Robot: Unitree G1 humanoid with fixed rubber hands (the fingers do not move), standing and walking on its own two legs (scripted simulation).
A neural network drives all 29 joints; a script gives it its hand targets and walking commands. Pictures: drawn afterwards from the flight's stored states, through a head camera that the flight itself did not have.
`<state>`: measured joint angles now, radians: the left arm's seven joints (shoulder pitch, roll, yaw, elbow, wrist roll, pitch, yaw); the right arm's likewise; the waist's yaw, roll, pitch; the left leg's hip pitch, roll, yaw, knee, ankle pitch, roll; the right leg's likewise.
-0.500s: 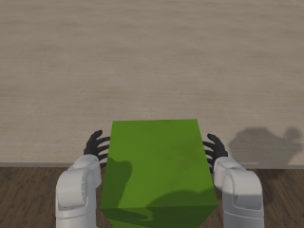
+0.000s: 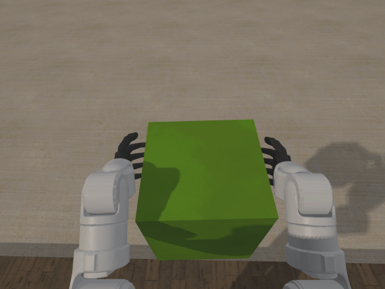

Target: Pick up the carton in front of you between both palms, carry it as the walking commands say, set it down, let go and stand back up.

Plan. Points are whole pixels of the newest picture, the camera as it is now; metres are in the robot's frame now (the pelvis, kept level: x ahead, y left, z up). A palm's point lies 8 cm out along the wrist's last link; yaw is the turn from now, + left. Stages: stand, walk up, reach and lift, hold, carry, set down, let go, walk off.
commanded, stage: carry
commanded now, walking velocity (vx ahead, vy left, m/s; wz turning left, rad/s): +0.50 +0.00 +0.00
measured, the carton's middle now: (202, 194) +0.32 +0.00 +0.04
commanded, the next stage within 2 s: none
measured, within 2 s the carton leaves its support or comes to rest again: neither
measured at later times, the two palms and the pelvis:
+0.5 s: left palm (157, 75) +0.70 +0.14 +0.11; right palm (257, 80) +0.67 -0.16 +0.11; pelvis +0.31 +0.01 +0.01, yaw -1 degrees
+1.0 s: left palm (174, 58) +1.04 +0.12 -0.01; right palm (242, 58) +1.05 -0.18 -0.02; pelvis +0.68 -0.04 -0.12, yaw -1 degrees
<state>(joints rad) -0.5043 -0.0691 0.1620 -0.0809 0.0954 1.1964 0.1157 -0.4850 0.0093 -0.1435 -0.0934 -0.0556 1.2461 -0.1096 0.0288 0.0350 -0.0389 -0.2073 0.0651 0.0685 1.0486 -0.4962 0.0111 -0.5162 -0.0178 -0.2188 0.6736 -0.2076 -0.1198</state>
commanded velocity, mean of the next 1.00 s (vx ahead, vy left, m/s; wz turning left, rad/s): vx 0.50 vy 0.00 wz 0.00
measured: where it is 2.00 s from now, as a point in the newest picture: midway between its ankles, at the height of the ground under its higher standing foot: (208, 143)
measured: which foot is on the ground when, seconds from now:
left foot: up 0.00-0.36, down 0.38-0.86, up 0.88-1.00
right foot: down 0.00-0.40, up 0.42-0.82, down 0.84-1.00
